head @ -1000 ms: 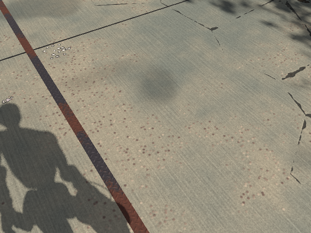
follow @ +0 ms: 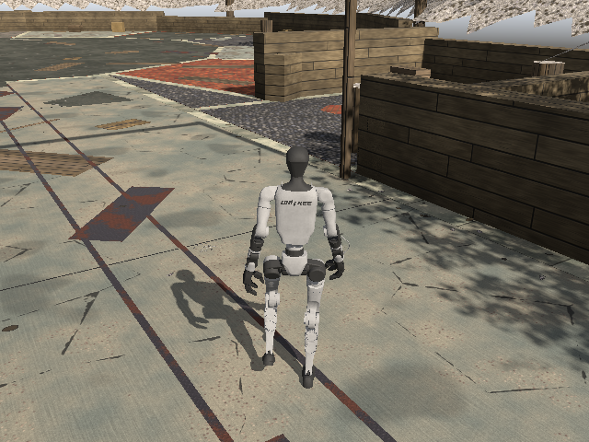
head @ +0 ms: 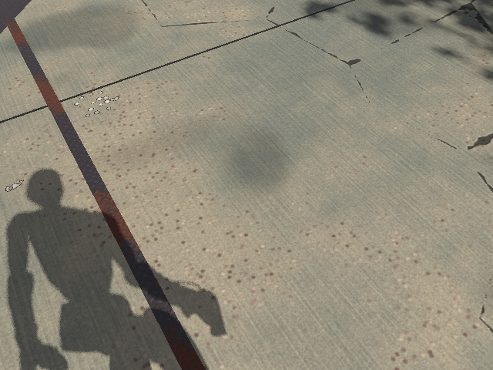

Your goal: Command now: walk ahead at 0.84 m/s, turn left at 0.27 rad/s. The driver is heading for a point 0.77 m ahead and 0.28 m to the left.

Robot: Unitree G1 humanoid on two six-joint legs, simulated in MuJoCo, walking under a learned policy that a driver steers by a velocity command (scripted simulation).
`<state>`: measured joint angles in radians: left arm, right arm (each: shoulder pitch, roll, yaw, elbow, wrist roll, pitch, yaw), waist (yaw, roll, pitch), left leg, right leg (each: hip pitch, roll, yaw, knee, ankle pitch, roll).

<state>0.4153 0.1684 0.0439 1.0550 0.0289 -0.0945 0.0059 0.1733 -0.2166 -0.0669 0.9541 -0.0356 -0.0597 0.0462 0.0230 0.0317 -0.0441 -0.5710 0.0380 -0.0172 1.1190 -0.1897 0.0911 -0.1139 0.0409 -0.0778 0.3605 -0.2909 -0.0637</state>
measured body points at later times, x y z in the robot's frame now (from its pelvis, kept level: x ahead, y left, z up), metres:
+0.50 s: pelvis +0.38 +0.08 -0.02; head +0.41 +0.07 +0.43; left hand +0.45 +0.36 -0.11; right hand +0.47 -0.18 -0.16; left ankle +0.35 +0.07 -0.74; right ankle +0.43 -0.09 -0.64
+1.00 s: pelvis +0.77 +0.22 +0.00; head +0.81 +0.26 +0.45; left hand +0.56 +0.42 -0.12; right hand +1.11 +0.18 -0.08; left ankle +0.77 +0.36 -0.68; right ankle +0.83 +0.11 -0.74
